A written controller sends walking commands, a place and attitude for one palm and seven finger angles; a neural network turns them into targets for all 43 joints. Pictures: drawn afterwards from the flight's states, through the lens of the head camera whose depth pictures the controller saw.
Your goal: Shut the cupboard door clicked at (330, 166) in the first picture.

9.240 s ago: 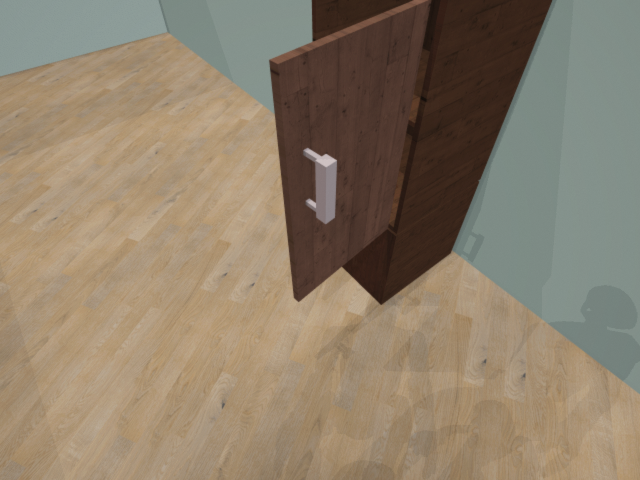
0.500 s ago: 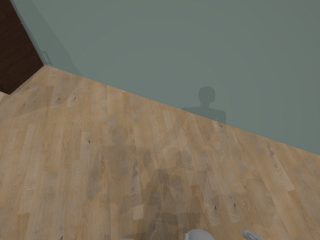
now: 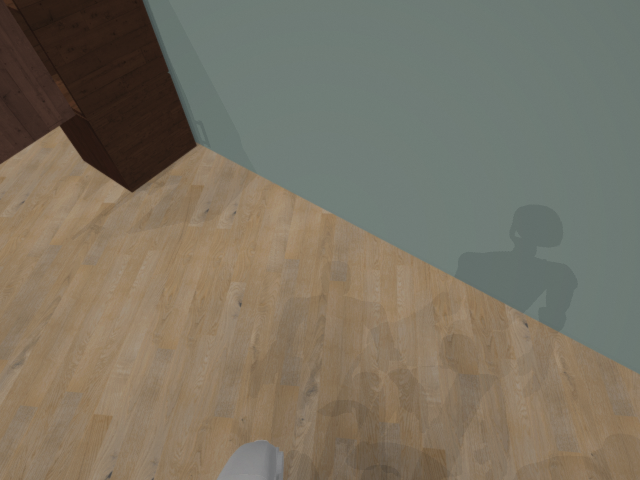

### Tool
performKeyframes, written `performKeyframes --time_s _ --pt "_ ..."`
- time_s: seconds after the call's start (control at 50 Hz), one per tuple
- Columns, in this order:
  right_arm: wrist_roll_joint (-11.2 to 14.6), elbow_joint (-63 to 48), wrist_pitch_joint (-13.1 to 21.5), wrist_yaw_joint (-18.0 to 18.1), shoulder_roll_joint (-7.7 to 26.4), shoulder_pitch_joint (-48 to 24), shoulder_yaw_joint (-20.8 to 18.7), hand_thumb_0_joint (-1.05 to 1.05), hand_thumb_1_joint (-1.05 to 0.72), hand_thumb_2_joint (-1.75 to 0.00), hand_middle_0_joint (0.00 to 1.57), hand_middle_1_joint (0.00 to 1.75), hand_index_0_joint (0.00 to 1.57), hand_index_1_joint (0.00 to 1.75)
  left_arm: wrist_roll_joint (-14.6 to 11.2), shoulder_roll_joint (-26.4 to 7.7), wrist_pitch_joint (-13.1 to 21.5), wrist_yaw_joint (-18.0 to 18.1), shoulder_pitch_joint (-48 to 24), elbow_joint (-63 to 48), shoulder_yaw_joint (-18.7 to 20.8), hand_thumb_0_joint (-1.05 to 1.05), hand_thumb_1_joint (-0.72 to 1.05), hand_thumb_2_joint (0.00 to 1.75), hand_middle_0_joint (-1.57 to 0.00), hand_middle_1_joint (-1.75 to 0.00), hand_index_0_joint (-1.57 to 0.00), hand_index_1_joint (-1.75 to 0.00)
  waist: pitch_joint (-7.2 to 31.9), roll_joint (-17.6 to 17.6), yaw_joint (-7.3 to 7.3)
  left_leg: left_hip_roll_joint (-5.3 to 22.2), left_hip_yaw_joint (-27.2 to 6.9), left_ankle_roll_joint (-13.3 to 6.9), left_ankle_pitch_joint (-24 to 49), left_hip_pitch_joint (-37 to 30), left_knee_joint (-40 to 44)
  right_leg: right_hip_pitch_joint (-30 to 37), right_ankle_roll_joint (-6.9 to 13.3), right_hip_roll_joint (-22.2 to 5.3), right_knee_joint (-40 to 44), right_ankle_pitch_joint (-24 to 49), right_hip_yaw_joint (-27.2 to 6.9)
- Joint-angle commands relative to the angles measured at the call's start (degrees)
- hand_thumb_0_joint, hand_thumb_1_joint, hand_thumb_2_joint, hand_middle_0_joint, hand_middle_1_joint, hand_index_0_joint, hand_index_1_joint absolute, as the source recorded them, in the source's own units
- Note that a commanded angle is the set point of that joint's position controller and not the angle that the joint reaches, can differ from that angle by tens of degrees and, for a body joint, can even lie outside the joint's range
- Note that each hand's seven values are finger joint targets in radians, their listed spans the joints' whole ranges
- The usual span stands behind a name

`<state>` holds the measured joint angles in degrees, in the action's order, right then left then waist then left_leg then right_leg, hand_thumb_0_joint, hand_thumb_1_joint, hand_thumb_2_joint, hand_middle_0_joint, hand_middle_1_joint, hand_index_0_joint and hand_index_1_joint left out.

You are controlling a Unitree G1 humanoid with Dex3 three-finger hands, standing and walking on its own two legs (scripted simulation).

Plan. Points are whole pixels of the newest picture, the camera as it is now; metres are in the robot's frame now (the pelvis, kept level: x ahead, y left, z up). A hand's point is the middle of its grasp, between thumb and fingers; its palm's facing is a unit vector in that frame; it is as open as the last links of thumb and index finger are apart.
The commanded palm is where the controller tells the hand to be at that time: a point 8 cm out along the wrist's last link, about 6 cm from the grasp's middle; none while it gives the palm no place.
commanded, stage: walk to a spot facing it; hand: left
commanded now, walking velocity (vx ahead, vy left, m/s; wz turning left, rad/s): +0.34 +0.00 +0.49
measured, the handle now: out of the picture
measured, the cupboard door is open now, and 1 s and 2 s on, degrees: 97 97 97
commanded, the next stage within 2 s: turn to face it in 1.68 s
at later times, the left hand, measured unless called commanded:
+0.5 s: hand (181, 436) +0.21 +0.24 -0.19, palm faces +0.28 -0.95 -0.14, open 7.4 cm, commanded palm none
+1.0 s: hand (210, 268) +0.51 +0.24 -0.17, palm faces +0.31 -0.93 -0.19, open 7.3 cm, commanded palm none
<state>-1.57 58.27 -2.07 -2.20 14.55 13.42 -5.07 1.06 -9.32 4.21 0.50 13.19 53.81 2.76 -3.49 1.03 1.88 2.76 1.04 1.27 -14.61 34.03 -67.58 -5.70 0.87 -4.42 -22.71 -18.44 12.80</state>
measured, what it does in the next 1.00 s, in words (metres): walks ahead, turning left: left foot, then right foot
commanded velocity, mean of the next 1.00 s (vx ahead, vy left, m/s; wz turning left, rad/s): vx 0.37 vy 0.00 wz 0.23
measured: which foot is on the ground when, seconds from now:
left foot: up 0.00-0.26, down 0.28-0.86, up 0.88-1.00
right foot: down 0.00-0.30, up 0.32-0.82, down 0.84-1.00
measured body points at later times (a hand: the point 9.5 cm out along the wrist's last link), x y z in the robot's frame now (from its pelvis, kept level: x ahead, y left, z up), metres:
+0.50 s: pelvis +0.22 +0.06 -0.01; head +0.25 +0.09 +0.44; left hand +0.19 +0.29 -0.17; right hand +0.35 -0.16 -0.15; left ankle +0.20 +0.09 -0.74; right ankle +0.25 -0.12 -0.64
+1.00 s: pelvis +0.46 +0.05 -0.01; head +0.50 +0.05 +0.44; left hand +0.49 +0.29 -0.15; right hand +0.45 -0.17 -0.17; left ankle +0.34 +0.15 -0.64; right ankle +0.50 +0.00 -0.74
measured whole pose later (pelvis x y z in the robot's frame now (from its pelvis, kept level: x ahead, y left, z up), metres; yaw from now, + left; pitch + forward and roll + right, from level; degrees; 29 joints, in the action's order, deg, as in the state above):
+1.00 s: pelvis +0.46 +0.05 -0.01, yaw +18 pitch -1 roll +1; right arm -0.9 65.5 0.9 0.5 7.3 22.8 -2.2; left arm 0.2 -8.7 4.9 0.8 9.0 56.6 2.5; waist -5.1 -0.3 2.7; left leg 1.1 -0.3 -2.3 -18.7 23.4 -71.0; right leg -14.3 4.5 -0.1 -29.1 -14.7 9.1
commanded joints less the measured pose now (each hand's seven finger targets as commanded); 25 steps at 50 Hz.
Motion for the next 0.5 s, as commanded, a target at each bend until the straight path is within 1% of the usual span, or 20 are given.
performKeyframes --time_s 0.0,0.04,0.1,0.12,0.14,0.18,0.2,0.22,0.24,0.26,0.28,0.3,0.32,0.34,0.36,0.38,0.4,0.42,0.44,0.48 --pt "0.19 -5.76 1.44 -0.63 -0.83 -6.64 0.63 0.00 -0.90 -0.90 0.20 0.30 0.20 0.30 0.42 -6.24 1.36 0.36 10.03 1.12 0.90 0.00 0.90 0.90 -0.20 -0.30 -0.20 -0.30 0.89 -9.16 -2.74 0.90 1.56 0.03 3.42 10.24 2.65 11.15 -0.48 -13.06 6.40 41.76 -1.76" --pt "0.34 -6.57 1.62 -0.93 -1.43 -9.93 1.27 0.00 -0.90 -0.90 0.20 0.30 0.20 0.30 0.53 -6.72 1.38 0.50 11.26 2.25 0.64 0.00 0.90 0.90 -0.20 -0.30 -0.20 -0.30 -0.06 -9.40 -3.34 0.86 3.14 -0.44 4.19 10.08 8.60 12.65 -0.01 -13.20 6.65 43.97 0.04" --pt "0.28 -7.98 1.91 -1.17 -1.36 -14.52 2.40 0.00 -0.90 -0.90 0.20 0.30 0.20 0.30 0.60 -7.50 1.16 0.48 13.13 3.35 0.12 0.00 0.90 0.90 -0.20 -0.30 -0.20 -0.30 -2.09 -9.59 -4.02 -0.39 6.09 -1.83 3.97 7.44 17.86 13.44 0.69 -13.46 6.70 48.82 2.05" --pt "0.19 -8.20 2.19 -1.08 -1.21 -15.00 2.65 0.00 -0.90 -0.90 0.20 0.30 0.20 0.30 0.59 -7.91 1.16 0.47 13.32 3.67 0.06 0.00 0.90 0.90 -0.20 -0.30 -0.20 -0.30 -2.41 -9.87 -3.62 -1.48 7.55 -2.50 3.12 5.66 21.27 13.93 0.94 -13.48 5.76 53.00 2.64" --pt "0.08 -7.95 2.50 -0.97 -1.15 -14.50 2.81 0.00 -0.90 -0.90 0.20 0.30 0.20 0.30 0.60 -8.44 1.17 0.50 13.63 4.26 0.02 0.00 0.90 0.90 -0.20 -0.30 -0.20 -0.30 -1.56 -10.48 -3.23 -2.74 8.98 -3.23 1.78 2.50 23.92 14.30 1.29 -13.90 3.76 57.86 2.94" --pt "0.00 -7.06 3.13 -0.36 0.06 -10.42 2.82 0.00 -0.90 -0.90 0.20 0.30 0.20 0.30 0.45 -11.06 1.21 0.35 12.59 4.13 0.38 0.00 0.90 0.90 -0.20 -0.30 -0.20 -0.30 0.76 -10.87 -0.94 -6.37 12.06 -5.60 -1.59 -5.44 26.86 13.98 2.12 -15.18 -2.32 69.93 3.75" --pt "-0.03 -6.32 3.40 0.01 1.09 -6.78 2.44 0.00 -0.90 -0.90 0.20 0.30 0.20 0.30 0.32 -12.49 1.23 0.24 11.74 4.12 0.60 0.00 0.90 0.90 -0.20 -0.30 -0.20 -0.30 2.95 -12.19 0.95 -7.82 12.57 -6.84 -3.11 -11.30 28.53 12.46 2.20 -15.84 -7.64 73.96 4.01" --pt "-0.23 -4.84 3.53 0.39 3.27 -0.74 1.73 0.00 -0.90 -0.90 0.20 0.30 0.20 0.30 0.03 -13.46 1.16 0.01 10.21 3.99 0.78 0.00 0.90 0.90 -0.20 -0.30 -0.20 -0.30 6.39 -10.64 4.51 -8.90 11.85 -7.80 -0.81 -20.56 32.18 8.76 1.26 -15.23 -16.75 70.90 5.28" --pt "-0.71 -2.93 3.61 0.80 6.83 8.20 0.63 0.00 -0.90 -0.90 0.20 0.30 0.20 0.30 -0.42 -12.92 1.08 -0.43 8.36 3.26 0.66 0.00 0.90 0.90 -0.20 -0.30 -0.20 -0.30 11.72 -7.46 9.07 -4.92 6.71 -9.75 4.69 -36.89 35.94 -2.68 -0.17 -14.06 -31.59 55.68 5.01" --pt "-1.26 -1.78 3.91 1.60 13.81 13.91 -1.21 0.00 -0.90 -0.90 0.20 0.30 0.20 0.30 -1.40 -9.43 0.83 -1.43 9.36 0.99 0.29 0.00 0.90 0.90 -0.20 -0.30 -0.20 -0.30 18.39 5.83 9.58 13.72 -20.41 -17.40 17.22 -52.33 38.08 -21.94 -3.21 -3.11 -53.47 3.96 2.84" --pt "0.47 -1.45 3.77 2.58 16.56 14.49 -1.69 0.00 -0.90 -0.90 0.20 0.30 0.20 0.30 -1.33 -7.64 0.43 -0.92 5.36 -1.45 -0.18 0.00 0.90 0.90 -0.20 -0.30 -0.20 -0.30 20.56 4.69 8.45 20.83 -32.34 -21.15 29.51 -54.29 43.94 -31.36 -2.65 0.33 -63.03 -11.75 -7.22" --pt "0.88 -1.51 3.82 2.92 14.90 11.66 -1.26 0.00 -0.90 -0.90 0.20 0.30 0.20 0.30 -1.11 -8.29 0.00 -0.08 2.09 -2.08 0.39 0.00 0.90 0.90 -0.20 -0.30 -0.20 -0.30 13.01 -2.29 6.44 21.43 -26.58 -20.44 31.39 -46.72 45.12 -33.47 -1.84 -2.08 -65.97 -8.47 -12.07" --pt "0.81 -2.91 5.10 3.23 11.39 7.45 -0.23 0.00 -0.90 -0.90 0.20 0.30 0.20 0.30 -0.55 -6.86 0.11 0.05 2.66 -1.17 0.42 0.00 0.90 0.90 -0.20 -0.30 -0.20 -0.30 9.42 -2.30 3.92 18.94 -21.14 -14.34 29.69 -39.08 46.88 -33.48 -2.51 -3.64 -64.65 -4.10 -12.66" --pt "0.72 -3.90 5.73 3.53 7.78 3.66 0.79 0.00 -0.90 -0.90 0.20 0.30 0.20 0.30 -0.07 -6.34 -0.45 -0.32 3.89 0.51 0.51 0.00 0.90 0.90 -0.20 -0.30 -0.20 -0.30 4.82 -0.41 1.28 15.71 -15.66 -11.07 27.38 -31.13 48.20 -31.16 -3.20 -5.09 -61.56 -0.80 -13.76" --pt "0.70 -3.86 6.17 3.61 5.38 2.09 1.70 0.00 -0.90 -0.90 0.20 0.30 0.20 0.30 0.45 -5.31 -1.36 -0.67 7.06 2.35 0.55 0.00 0.90 0.90 -0.20 -0.30 -0.20 -0.30 2.34 2.01 -0.86 12.23 -10.18 -9.34 26.71 -26.21 49.66 -27.88 -3.56 -5.60 -57.80 1.28 -13.75" --pt "0.74 -3.19 6.65 3.59 3.78 1.50 2.15 0.00 -0.90 -0.90 0.20 0.30 0.20 0.30 0.73 -4.25 -2.01 -0.85 9.10 3.30 0.46 0.00 0.90 0.90 -0.20 -0.30 -0.20 -0.30 1.15 4.53 -2.26 9.91 -6.30 -9.46 28.62 -24.15 50.53 -26.50 -3.81 -5.15 -54.82 2.32 -13.19" --pt "0.86 -2.68 6.99 3.58 2.94 2.15 2.34 0.00 -0.90 -0.90 0.20 0.30 0.20 0.30 0.79 -3.82 -2.44 -0.90 9.84 3.83 0.30 0.00 0.90 0.90 -0.20 -0.30 -0.20 -0.30 1.48 4.97 -2.81 8.70 -4.67 -9.41 31.49 -24.06 51.09 -26.03 -4.03 -4.55 -52.82 3.02 -12.49" --pt "0.91 -2.43 7.08 3.47 2.97 2.65 2.37 0.00 -0.90 -0.90 0.20 0.30 0.20 0.30 0.67 -3.44 -2.70 -0.86 9.93 3.69 0.25 0.00 0.90 0.90 -0.20 -0.30 -0.20 -0.30 2.58 5.12 -3.33 8.47 -3.93 -10.40 30.92 -24.18 51.52 -25.62 -4.19 -4.47 -50.42 3.15 -12.26" --pt "0.96 -1.74 7.10 3.44 2.94 3.53 2.27 0.00 -0.90 -0.90 0.20 0.30 0.20 0.30 0.75 -3.46 -2.73 -0.96 9.30 3.80 0.32 0.00 0.90 0.90 -0.20 -0.30 -0.20 -0.30 3.11 4.88 -3.31 7.72 -3.95 -10.19 30.68 -25.18 52.00 -26.09 -4.42 -4.29 -48.49 4.56 -11.57" --pt "1.19 -0.66 6.95 3.45 2.39 6.14 2.18 0.00 -0.90 -0.90 0.20 0.30 0.20 0.30 0.68 -3.10 -3.17 -1.07 5.86 2.97 0.29 0.00 0.90 0.90 -0.20 -0.30 -0.20 -0.30 1.14 3.90 -2.88 7.26 -4.32 -9.00 32.49 -26.89 53.43 -29.25 -4.63 -3.79 -45.55 7.65 -10.77"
